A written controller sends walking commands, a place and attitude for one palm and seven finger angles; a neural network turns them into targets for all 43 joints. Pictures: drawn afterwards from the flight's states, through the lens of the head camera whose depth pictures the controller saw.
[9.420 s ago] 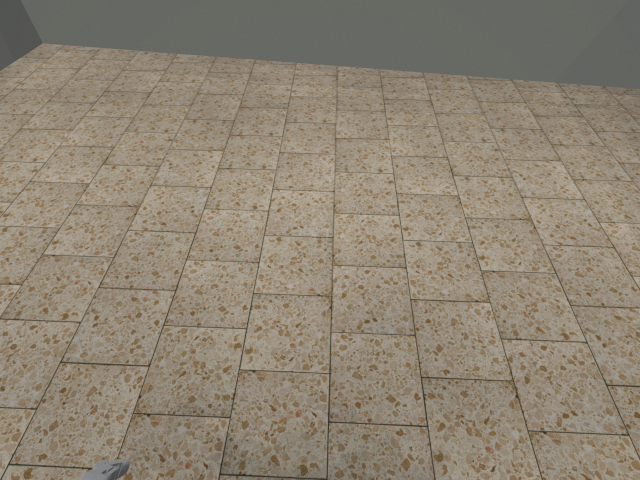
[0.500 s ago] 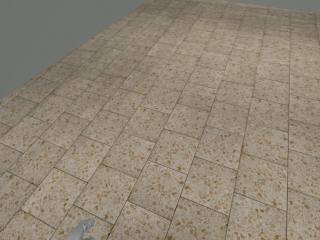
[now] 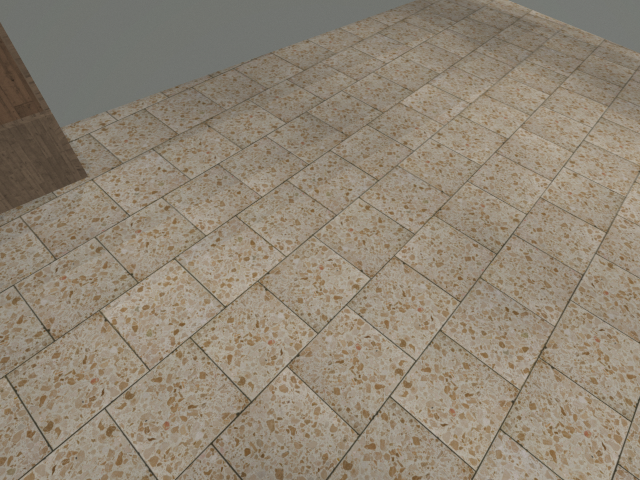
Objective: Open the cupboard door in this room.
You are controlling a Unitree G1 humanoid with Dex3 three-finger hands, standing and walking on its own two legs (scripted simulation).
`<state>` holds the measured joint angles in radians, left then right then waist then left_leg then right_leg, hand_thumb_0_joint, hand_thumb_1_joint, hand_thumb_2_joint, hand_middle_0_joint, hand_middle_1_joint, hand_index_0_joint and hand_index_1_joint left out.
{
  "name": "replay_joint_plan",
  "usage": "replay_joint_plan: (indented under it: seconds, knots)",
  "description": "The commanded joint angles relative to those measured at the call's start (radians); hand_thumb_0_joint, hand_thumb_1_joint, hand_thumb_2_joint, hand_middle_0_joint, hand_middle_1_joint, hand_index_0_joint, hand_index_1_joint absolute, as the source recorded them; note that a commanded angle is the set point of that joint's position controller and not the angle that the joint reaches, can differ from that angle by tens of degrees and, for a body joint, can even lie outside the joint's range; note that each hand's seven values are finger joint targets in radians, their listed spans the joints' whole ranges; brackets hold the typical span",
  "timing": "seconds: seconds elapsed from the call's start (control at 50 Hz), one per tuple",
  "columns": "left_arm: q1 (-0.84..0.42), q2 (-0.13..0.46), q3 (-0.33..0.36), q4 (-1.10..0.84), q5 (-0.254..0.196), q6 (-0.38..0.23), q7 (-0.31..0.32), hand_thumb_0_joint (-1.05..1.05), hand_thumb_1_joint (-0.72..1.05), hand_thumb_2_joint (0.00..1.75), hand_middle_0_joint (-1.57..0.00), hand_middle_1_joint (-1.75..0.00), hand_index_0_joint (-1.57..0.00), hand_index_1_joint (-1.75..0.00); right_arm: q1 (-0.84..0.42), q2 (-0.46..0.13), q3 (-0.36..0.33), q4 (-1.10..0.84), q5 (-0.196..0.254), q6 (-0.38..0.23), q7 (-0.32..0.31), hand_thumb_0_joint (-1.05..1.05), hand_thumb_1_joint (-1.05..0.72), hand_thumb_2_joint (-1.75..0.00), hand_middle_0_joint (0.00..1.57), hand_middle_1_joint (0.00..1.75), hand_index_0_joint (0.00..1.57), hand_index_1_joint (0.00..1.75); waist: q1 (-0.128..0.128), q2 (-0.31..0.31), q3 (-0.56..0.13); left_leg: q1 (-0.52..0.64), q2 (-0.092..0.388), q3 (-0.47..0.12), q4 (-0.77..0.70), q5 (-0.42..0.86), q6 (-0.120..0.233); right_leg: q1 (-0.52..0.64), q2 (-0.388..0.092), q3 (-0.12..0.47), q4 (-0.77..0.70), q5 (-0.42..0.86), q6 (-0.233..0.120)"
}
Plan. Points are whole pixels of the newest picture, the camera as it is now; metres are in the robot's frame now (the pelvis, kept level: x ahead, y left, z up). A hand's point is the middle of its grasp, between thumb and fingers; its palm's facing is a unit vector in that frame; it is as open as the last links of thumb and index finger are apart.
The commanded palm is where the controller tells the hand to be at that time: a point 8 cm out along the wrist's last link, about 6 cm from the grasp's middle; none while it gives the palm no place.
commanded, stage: turn or walk to find it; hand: left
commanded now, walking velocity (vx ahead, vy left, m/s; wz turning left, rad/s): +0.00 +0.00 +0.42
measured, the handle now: out of the picture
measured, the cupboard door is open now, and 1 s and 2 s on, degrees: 0 0 0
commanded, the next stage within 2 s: stand and wait in 0.50 s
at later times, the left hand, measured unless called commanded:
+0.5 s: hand out of the picture +0.05 +0.16 -0.13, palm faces +0.22 -0.93 -0.29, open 7.4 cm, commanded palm none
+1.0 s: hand out of the picture -0.10 +0.15 -0.17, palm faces +0.35 -0.91 -0.20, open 7.4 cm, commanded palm none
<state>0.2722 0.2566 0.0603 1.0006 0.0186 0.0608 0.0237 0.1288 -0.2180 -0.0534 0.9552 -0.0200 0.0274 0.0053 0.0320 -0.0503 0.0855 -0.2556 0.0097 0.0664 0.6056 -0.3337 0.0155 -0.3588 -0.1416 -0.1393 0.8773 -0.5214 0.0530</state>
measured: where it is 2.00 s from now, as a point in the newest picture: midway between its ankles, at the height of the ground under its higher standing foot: outside the picture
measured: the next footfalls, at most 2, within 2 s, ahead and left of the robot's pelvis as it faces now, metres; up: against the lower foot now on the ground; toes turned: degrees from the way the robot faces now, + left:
right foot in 0.36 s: +0.05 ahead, -0.13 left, +0.00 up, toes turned +5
left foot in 0.80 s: -0.04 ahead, +0.09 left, +0.00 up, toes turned +22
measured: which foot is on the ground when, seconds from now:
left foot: down 0.00-0.36, up 0.38-0.78, down 0.80-1.00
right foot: up 0.00-0.34, down 0.36-1.00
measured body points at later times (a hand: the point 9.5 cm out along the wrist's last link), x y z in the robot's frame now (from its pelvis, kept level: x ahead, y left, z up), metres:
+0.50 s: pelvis -0.01 -0.05 +0.01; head +0.03 -0.08 +0.46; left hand +0.04 +0.21 -0.11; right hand +0.09 -0.29 -0.16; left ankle -0.06 +0.09 -0.64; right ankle +0.01 -0.13 -0.73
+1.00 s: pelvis -0.02 -0.02 +0.01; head -0.02 -0.01 +0.46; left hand -0.12 +0.20 -0.15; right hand +0.13 -0.20 -0.14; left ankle -0.07 +0.08 -0.73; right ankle +0.00 -0.15 -0.71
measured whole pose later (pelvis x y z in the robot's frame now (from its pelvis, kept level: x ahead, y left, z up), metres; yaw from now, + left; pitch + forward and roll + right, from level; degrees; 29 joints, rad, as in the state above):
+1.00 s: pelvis -0.02 -0.02 +0.01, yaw +17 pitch -2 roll +1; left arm 0.30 0.19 0.01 1.13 0.01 0.04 0.03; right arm 0.13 -0.14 -0.02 1.07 -0.02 0.00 -0.04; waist 0.04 -0.04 0.04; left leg -0.15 0.00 0.08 0.47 -0.28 0.02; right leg -0.23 -0.09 -0.07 0.64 -0.40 0.04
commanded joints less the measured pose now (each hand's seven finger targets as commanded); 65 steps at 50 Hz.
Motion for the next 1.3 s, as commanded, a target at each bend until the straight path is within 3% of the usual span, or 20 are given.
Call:
replay_joint_plan:
  seconds: [0.0,0.06,0.2,0.3,0.32,0.34,0.36,0.38,0.44,0.48,0.64,0.74,0.8,0.82,0.92,1.02,1.08,1.18,1.24,1.28]
  knots:
    - [-0.088,0.067,0.015,-0.104,-0.001,-0.026,-0.011,0.0,0.9,0.9,-0.2,-0.3,-0.2,-0.3,0.051,-0.193,-0.033,-0.042,-0.002,-0.017,-0.026,0.0,-0.9,-0.9,0.2,0.3,0.2,0.3,-0.047,0.217,-0.074,0.132,0.265,-0.287,-0.264,0.545,0.148,-0.194,0.017,0.108,0.239,0.057,0.023]
    - [-0.06,0.069,0.013,-0.091,-0.005,-0.031,-0.014,0.0,0.9,0.9,-0.2,-0.3,-0.2,-0.3,0.053,-0.185,-0.029,-0.05,0.004,-0.025,-0.025,0.0,-0.9,-0.9,0.2,0.3,0.2,0.3,-0.043,0.198,-0.107,0.172,0.223,-0.234,-0.245,0.648,0.137,-0.164,0.034,0.104,0.198,0.097,0.034]
    - [-0.118,0.049,0.006,-0.141,-0.009,-0.029,-0.007,0.0,0.9,0.9,-0.2,-0.3,-0.2,-0.3,0.073,-0.194,-0.046,-0.063,-0.005,-0.013,-0.019,0.0,-0.9,-0.9,0.2,0.3,0.2,0.3,-0.062,0.216,-0.098,0.123,0.223,-0.334,-0.241,0.547,0.157,-0.083,0.072,0.105,-0.005,0.065,0.033]
    - [0.009,0.065,0.012,-0.121,-0.011,-0.056,-0.002,0.0,0.9,0.9,-0.2,-0.3,-0.2,-0.3,0.033,-0.177,-0.052,-0.08,0.002,-0.005,-0.014,0.0,-0.9,-0.9,0.2,0.3,0.2,0.3,0.002,0.168,-0.143,-0.026,0.144,-0.338,-0.11,0.432,0.085,0.219,0.093,0.081,-0.435,0.318,0.016]
    - [0.046,0.124,0.021,-0.117,0.001,-0.069,0.004,0.0,0.9,0.9,-0.2,-0.3,-0.2,-0.3,0.052,-0.128,-0.048,-0.086,0.012,-0.007,-0.008,0.0,-0.9,-0.9,0.2,0.3,0.2,0.3,0.014,0.007,-0.165,-0.152,0.06,-0.263,0.02,0.215,0.022,0.352,-0.042,0.206,-0.54,0.375,-0.017]
    - [0.046,0.208,0.038,-0.123,0.013,-0.074,0.01,0.0,0.9,0.9,-0.2,-0.3,-0.2,-0.3,0.063,-0.062,-0.034,-0.115,0.012,-0.008,-0.004,0.0,-0.9,-0.9,0.2,0.3,0.2,0.3,0.013,-0.262,-0.132,-0.331,-0.084,-0.118,0.242,-0.211,-0.042,0.39,-0.291,0.453,-0.578,0.506,-0.128]
    - [0.042,0.203,0.042,-0.133,0.001,-0.072,0.012,0.0,0.9,0.9,-0.2,-0.3,-0.2,-0.3,0.042,-0.117,-0.05,-0.112,0.003,0.011,-0.009,0.0,-0.9,-0.9,0.2,0.3,0.2,0.3,0.028,-0.244,-0.134,-0.287,-0.04,-0.167,0.417,-0.269,-0.039,0.246,-0.348,0.464,-0.604,0.499,-0.193]
    - [-0.018,0.177,0.039,-0.147,0.001,-0.069,0.014,0.0,0.9,0.9,-0.2,-0.3,-0.2,-0.3,0.031,-0.115,-0.055,-0.095,0.001,0.02,-0.006,0.0,-0.9,-0.9,0.2,0.3,0.2,0.3,0.002,-0.173,-0.076,-0.292,-0.028,-0.182,0.539,-0.221,-0.036,0.171,-0.301,0.434,-0.611,0.427,-0.206]
    - [-0.124,0.097,0.014,-0.172,-0.001,-0.073,0.008,0.0,0.9,0.9,-0.2,-0.3,-0.2,-0.3,0.105,-0.096,-0.05,-0.035,-0.004,0.03,0.01,0.0,-0.9,-0.9,0.2,0.3,0.2,0.3,-0.057,-0.086,-0.028,-0.29,0.005,-0.14,0.652,-0.037,-0.058,0.121,-0.174,0.196,-0.59,0.391,-0.151]
    - [-0.1,0.085,0.013,-0.164,0.002,-0.077,0.011,0.0,0.9,0.9,-0.2,-0.3,-0.2,-0.3,0.113,-0.09,-0.047,-0.026,-0.004,0.031,0.013,0.0,-0.9,-0.9,0.2,0.3,0.2,0.3,-0.047,-0.103,-0.045,-0.28,0.016,-0.118,0.628,-0.012,-0.073,0.149,-0.164,0.155,-0.585,0.44,-0.147]
    - [0.05,0.119,0.015,-0.055,0.011,-0.076,0.009,0.0,0.9,0.9,-0.2,-0.3,-0.2,-0.3,0.028,-0.043,-0.009,-0.006,0.009,0.013,-0.003,0.0,-0.9,-0.9,0.2,0.3,0.2,0.3,0.024,-0.12,-0.093,-0.158,0.016,-0.033,0.23,-0.115,-0.074,0.28,-0.181,0.141,-0.516,0.749,-0.199]
    - [0.021,0.101,0.005,0.003,-0.002,-0.069,0.012,0.0,0.9,0.9,-0.2,-0.3,-0.2,-0.3,0.115,-0.034,0.008,0.053,0.013,-0.014,-0.016,0.0,-0.9,-0.9,0.2,0.3,0.2,0.3,-0.028,-0.116,-0.133,0.088,0.017,0.009,-0.166,0.109,-0.051,0.225,-0.131,0.108,-0.43,0.694,-0.139]
    - [0.048,-0.009,-0.025,0.002,-0.009,-0.055,0.009,0.0,0.9,0.9,-0.2,-0.3,-0.2,-0.3,0.122,-0.145,-0.004,0.063,0.004,-0.033,-0.025,0.0,-0.9,-0.9,0.2,0.3,0.2,0.3,-0.023,0.22,-0.118,0.209,0.291,-0.238,-0.247,0.504,0.081,0.031,0.023,0.016,-0.288,0.195,-0.021]
    - [-0.006,-0.014,-0.036,0.013,-0.011,-0.047,0.011,0.0,0.9,0.9,-0.2,-0.3,-0.2,-0.3,0.111,-0.129,0.0,0.082,0.002,-0.037,-0.036,0.0,-0.9,-0.9,0.2,0.3,0.2,0.3,-0.048,0.321,-0.087,0.173,0.299,-0.266,-0.309,0.563,0.118,0.024,0.04,0.027,-0.205,0.063,-0.003]
    - [0.04,-0.028,-0.043,0.086,-0.006,-0.039,0.002,0.0,0.9,0.9,-0.2,-0.3,-0.2,-0.3,0.043,-0.097,0.009,0.095,0.006,-0.04,-0.048,0.0,-0.9,-0.9,0.2,0.3,0.2,0.3,-0.012,0.198,-0.044,0.134,0.238,-0.158,-0.285,0.584,0.121,0.066,0.036,0.079,-0.21,0.095,-0.008]
    - [0.085,0.017,-0.043,0.119,0.0,-0.062,0.01,0.0,0.9,0.9,-0.2,-0.3,-0.2,-0.3,0.063,-0.059,0.008,0.1,0.02,-0.041,-0.038,0.0,-0.9,-0.9,0.2,0.3,0.2,0.3,-0.018,0.071,-0.056,0.069,0.119,-0.108,-0.196,0.352,0.022,0.209,-0.012,0.115,-0.478,0.477,-0.02]
    - [0.046,0.05,-0.024,0.094,0.0,-0.06,0.009,0.0,0.9,0.9,-0.2,-0.3,-0.2,-0.3,0.056,-0.053,0.002,0.08,0.014,-0.019,-0.029,0.0,-0.9,-0.9,0.2,0.3,0.2,0.3,-0.023,-0.09,0.004,0.013,0.06,-0.068,-0.139,0.166,-0.008,0.126,-0.073,0.155,-0.5,0.376,-0.057]
    - [-0.001,0.089,0.007,0.023,0.001,-0.046,0.01,0.0,0.9,0.9,-0.2,-0.3,-0.2,-0.3,0.081,-0.052,-0.007,0.049,0.005,-0.005,-0.017,0.0,-0.9,-0.9,0.2,0.3,0.2,0.3,-0.031,-0.065,-0.006,-0.013,0.036,-0.058,-0.032,0.095,-0.011,0.04,-0.135,0.16,-0.525,0.189,-0.101]
    - [-0.05,0.081,0.018,-0.024,0.0,-0.038,0.007,0.0,0.9,0.9,-0.2,-0.3,-0.2,-0.3,0.111,-0.08,-0.014,0.028,-0.001,-0.007,-0.01,0.0,-0.9,-0.9,0.2,0.3,0.2,0.3,-0.043,0.053,-0.013,-0.054,0.079,-0.162,-0.118,0.102,0.014,0.021,-0.079,0.077,-0.41,0.128,-0.067]
    - [-0.075,0.034,0.016,-0.056,-0.004,-0.032,0.004,0.0,0.9,0.9,-0.2,-0.3,-0.2,-0.3,0.132,-0.143,-0.027,0.01,-0.01,-0.014,-0.013,0.0,-0.9,-0.9,0.2,0.3,0.2,0.3,-0.053,0.278,-0.005,-0.101,0.207,-0.434,-0.325,0.054,0.092,-0.003,0.064,-0.007,-0.156,0.11,-0.007]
